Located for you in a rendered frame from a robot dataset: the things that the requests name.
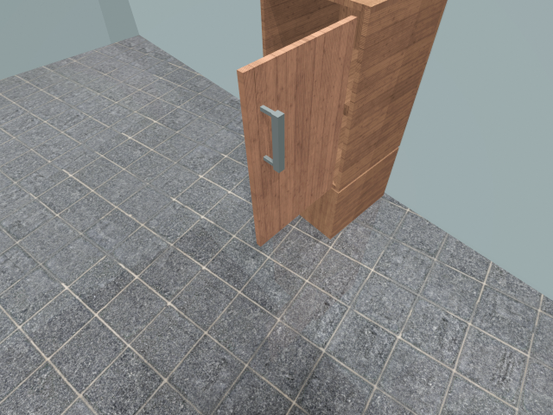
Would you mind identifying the cupboard door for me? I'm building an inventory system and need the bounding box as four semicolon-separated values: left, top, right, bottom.
237;16;358;247

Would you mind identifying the handle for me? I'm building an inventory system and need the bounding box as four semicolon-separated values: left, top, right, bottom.
260;105;285;173

